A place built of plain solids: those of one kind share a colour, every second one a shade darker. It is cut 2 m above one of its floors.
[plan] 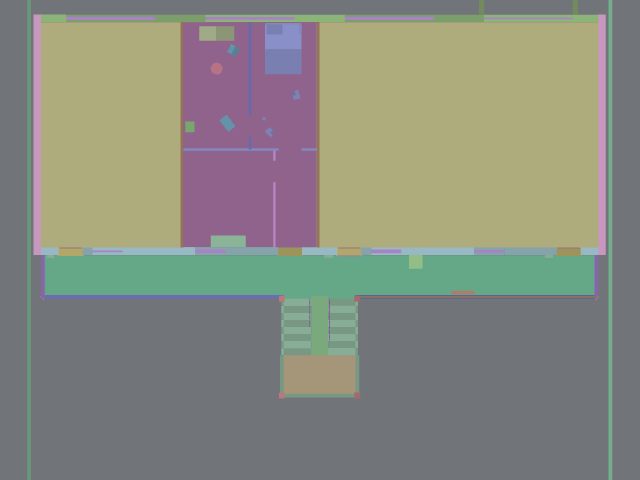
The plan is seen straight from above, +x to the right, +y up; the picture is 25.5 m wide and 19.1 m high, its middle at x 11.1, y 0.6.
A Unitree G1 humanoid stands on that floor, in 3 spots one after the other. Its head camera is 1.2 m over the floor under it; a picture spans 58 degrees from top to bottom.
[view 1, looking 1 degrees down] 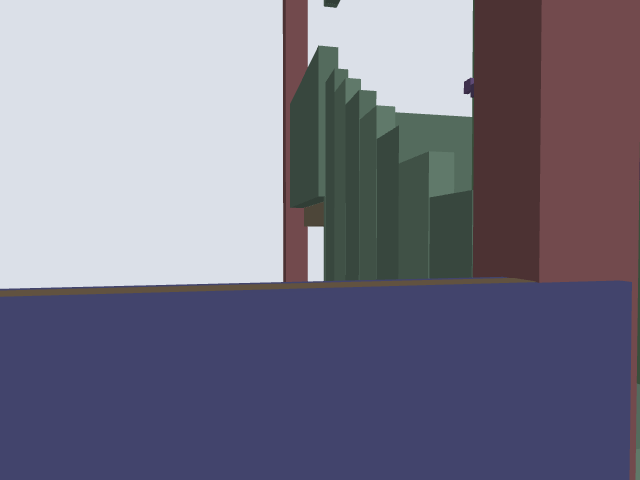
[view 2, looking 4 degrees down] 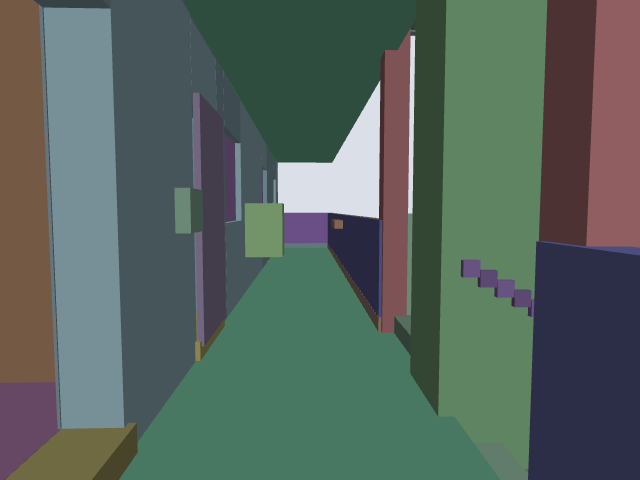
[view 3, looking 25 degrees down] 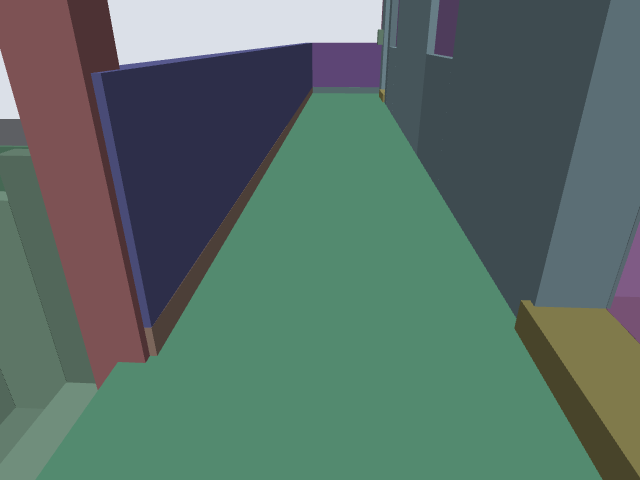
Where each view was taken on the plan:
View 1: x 13.31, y -0.87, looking -102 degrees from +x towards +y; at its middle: nothing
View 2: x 8.34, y -0.87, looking -2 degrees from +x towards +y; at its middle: deck_end_whole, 13.73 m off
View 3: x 11.05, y -0.84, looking -177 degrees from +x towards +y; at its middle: deck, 2.84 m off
